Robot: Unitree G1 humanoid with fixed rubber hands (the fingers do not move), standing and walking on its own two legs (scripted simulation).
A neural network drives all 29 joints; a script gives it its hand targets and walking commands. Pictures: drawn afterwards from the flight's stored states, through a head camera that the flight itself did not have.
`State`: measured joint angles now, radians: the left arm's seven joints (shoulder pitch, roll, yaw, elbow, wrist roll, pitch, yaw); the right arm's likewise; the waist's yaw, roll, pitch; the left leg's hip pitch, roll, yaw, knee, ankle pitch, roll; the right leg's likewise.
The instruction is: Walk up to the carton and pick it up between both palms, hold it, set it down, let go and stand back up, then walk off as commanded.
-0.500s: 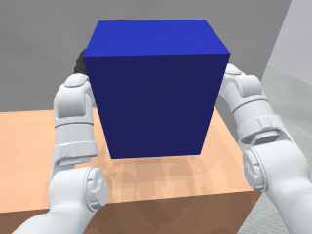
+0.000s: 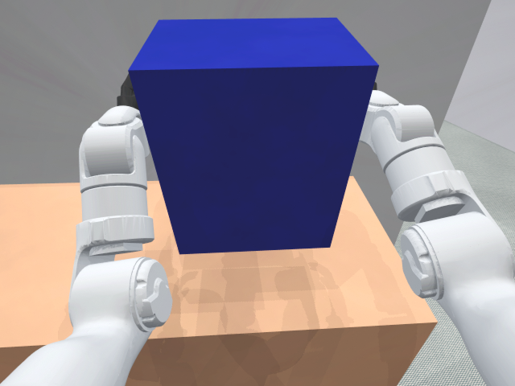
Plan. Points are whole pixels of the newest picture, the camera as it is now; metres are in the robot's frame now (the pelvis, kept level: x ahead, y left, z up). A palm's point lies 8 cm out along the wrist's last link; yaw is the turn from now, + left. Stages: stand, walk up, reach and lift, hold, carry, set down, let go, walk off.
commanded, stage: hold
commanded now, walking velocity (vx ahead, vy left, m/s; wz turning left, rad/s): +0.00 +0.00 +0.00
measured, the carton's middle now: (252, 144) +0.35 +0.01 +0.27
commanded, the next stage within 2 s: none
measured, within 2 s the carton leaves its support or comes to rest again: neither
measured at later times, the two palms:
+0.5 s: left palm (136, 122) +0.37 +0.16 +0.30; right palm (364, 110) +0.38 -0.15 +0.30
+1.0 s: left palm (137, 124) +0.37 +0.17 +0.29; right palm (363, 110) +0.38 -0.15 +0.30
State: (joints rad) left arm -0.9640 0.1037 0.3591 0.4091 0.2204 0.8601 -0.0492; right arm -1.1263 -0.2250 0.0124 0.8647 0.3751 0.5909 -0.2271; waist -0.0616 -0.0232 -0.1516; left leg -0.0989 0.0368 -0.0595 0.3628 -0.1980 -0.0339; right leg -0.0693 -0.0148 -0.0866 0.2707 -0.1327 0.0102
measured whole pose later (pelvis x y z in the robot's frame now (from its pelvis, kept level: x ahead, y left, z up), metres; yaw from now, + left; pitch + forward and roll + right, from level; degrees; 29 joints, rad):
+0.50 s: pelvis +0.00 +0.00 +0.00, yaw +0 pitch -4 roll -1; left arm -0.96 0.10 0.37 0.40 0.23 0.87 -0.05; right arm -1.12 -0.23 0.02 0.85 0.39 0.60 -0.23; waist -0.06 -0.02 -0.14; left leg -0.10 0.04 -0.06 0.37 -0.20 -0.04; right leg -0.07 -0.01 -0.09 0.28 -0.14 0.01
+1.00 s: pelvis +0.00 +0.00 +0.00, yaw +0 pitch -4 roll -1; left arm -0.92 0.09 0.35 0.35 0.22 0.87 -0.05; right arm -1.10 -0.24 0.04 0.82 0.42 0.61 -0.24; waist -0.07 -0.01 -0.15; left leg -0.10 0.04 -0.06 0.37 -0.21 -0.03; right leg -0.07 -0.01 -0.08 0.27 -0.13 0.01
